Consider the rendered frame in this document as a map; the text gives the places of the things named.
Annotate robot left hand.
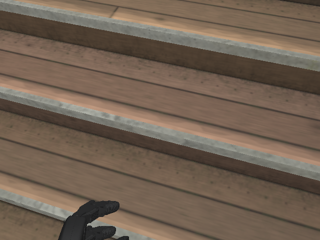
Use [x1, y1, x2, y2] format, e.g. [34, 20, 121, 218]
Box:
[58, 200, 129, 240]

